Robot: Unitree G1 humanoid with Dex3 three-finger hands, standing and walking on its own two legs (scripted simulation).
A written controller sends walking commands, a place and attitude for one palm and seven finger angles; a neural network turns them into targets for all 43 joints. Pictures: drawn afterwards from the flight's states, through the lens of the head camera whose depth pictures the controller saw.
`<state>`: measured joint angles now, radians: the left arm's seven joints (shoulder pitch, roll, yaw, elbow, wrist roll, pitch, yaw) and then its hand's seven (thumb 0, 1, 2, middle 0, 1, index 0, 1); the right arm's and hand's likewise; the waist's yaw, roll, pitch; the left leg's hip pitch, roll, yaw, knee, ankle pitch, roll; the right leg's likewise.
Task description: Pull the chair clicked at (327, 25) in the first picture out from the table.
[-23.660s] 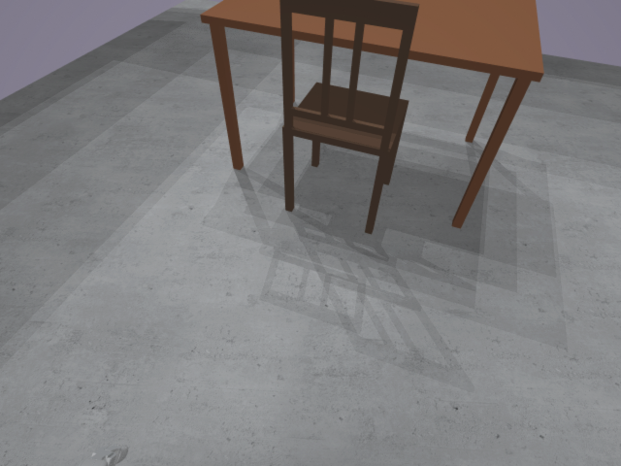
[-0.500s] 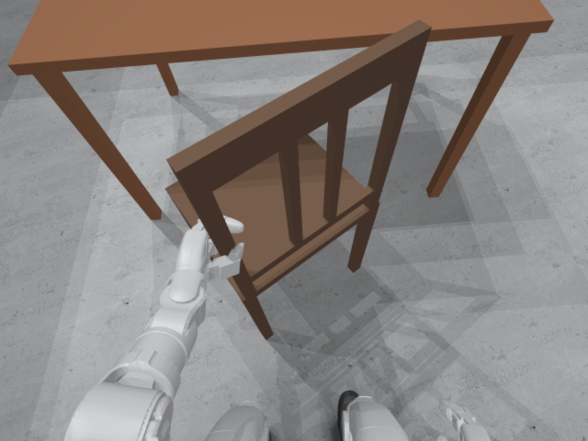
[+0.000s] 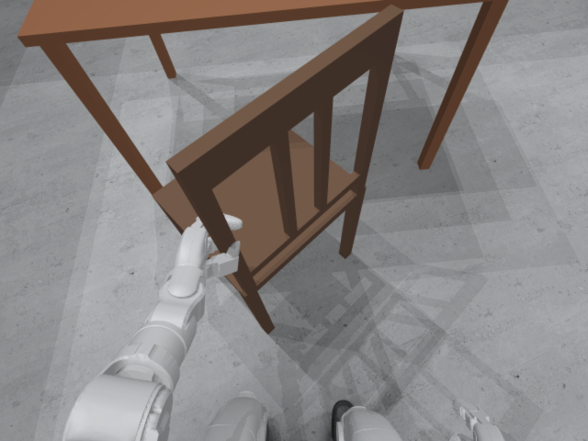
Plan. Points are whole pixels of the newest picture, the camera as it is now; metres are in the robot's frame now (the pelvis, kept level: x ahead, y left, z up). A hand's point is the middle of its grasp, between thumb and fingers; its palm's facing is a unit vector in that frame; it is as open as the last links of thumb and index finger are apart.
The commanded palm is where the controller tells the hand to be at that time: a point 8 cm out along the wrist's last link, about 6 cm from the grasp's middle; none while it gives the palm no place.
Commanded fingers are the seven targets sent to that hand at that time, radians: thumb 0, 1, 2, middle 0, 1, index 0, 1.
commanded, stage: step backward, pulling the chair out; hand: left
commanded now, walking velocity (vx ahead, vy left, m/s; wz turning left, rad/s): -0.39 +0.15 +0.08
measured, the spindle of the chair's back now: (285, 192) +0.50 +0.02 -0.08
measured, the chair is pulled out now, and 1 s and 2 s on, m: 0.33 0.54 0.54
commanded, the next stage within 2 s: stop walking, hand still on the chair in 0.58 s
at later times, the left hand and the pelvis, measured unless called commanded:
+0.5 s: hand (215, 333) +0.26 +0.12 -0.06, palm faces -0.11 -0.97 -0.23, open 6.1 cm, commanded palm +0.26 +0.17 -0.06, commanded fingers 0.00 0.90 0.90 -0.50 -1.45 -0.50 -1.45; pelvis -0.10 +0.03 -0.01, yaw +1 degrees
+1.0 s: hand (203, 404) +0.17 +0.13 -0.06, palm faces -0.07 -0.97 -0.24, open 6.2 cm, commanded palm +0.15 +0.18 -0.05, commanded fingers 0.00 0.90 0.90 -0.50 -1.45 -0.50 -1.45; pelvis -0.15 +0.02 -0.01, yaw +2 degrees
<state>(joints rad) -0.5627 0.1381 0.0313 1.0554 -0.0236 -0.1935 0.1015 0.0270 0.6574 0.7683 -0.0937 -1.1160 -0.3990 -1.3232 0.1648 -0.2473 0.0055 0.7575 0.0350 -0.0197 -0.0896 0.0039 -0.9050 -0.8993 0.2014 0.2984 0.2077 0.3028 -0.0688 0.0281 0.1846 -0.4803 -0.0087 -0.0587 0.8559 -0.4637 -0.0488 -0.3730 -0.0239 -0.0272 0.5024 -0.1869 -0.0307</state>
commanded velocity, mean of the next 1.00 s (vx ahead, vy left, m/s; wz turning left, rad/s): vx -0.15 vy -0.06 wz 0.02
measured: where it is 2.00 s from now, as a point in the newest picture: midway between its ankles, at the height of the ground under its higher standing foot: outside the picture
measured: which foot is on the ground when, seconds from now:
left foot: up 0.00-0.16, down 0.18-0.38, up 0.40-0.60, down 0.62-1.00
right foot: down 0.00-0.26, up 0.28-0.34, down 0.36-1.00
